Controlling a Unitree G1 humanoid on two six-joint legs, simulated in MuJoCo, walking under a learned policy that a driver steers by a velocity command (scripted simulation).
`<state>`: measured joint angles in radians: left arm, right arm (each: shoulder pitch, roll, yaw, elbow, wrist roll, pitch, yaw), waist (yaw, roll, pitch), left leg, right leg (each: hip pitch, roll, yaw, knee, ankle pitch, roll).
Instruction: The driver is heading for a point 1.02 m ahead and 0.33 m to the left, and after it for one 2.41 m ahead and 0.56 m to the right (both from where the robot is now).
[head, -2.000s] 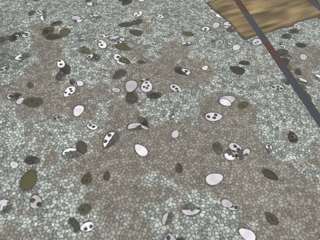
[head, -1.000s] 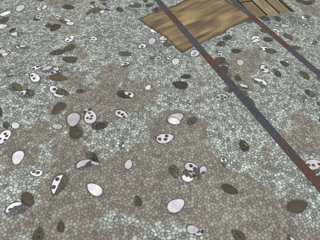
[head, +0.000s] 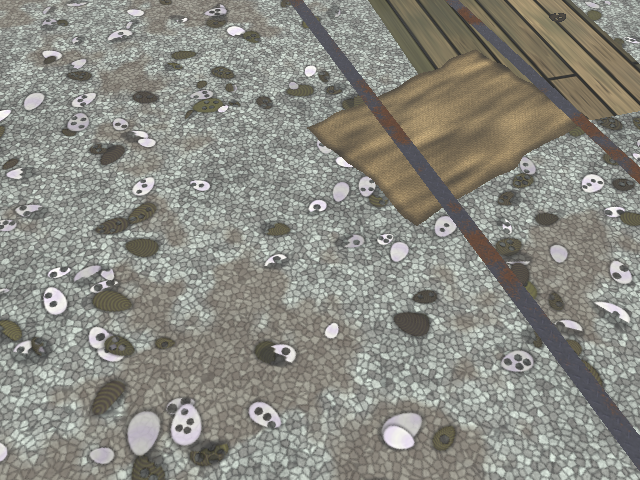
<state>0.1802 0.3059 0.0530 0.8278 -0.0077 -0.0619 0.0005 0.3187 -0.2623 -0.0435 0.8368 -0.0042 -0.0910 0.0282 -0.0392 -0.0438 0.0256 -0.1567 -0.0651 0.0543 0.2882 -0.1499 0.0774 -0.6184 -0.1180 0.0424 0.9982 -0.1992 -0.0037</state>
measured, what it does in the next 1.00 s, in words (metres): walks ahead, turning left: right foot, then left foot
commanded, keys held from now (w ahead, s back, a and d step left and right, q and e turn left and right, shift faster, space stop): w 0.32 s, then w+q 0.68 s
